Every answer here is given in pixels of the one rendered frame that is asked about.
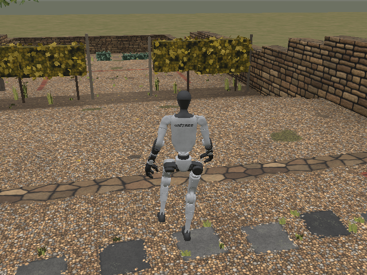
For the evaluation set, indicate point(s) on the robot right upper arm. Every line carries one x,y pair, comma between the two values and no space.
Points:
204,130

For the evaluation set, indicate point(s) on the robot left forearm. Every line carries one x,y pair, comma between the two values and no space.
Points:
153,153

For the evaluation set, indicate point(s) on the right robot hand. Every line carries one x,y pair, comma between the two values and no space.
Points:
207,160

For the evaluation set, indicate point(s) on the robot thigh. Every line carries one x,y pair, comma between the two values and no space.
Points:
194,178
168,168

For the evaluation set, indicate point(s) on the right robot thigh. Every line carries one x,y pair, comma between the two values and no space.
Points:
194,178

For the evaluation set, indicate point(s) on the robot right forearm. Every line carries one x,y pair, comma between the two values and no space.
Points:
209,149

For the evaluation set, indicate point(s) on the robot left upper arm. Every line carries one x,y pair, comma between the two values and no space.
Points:
166,120

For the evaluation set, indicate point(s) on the left robot thigh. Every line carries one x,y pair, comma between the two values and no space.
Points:
168,168

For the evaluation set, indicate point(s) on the left robot hand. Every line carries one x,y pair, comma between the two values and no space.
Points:
148,169

